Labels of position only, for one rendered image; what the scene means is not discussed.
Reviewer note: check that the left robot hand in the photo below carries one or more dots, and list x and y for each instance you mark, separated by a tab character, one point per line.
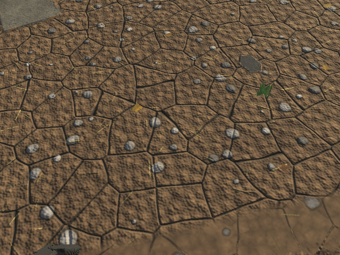
62	249

